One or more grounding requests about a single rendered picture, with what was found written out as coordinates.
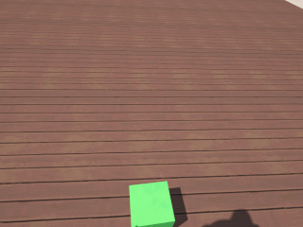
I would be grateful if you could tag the carton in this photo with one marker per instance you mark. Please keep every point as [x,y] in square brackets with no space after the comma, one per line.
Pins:
[151,205]

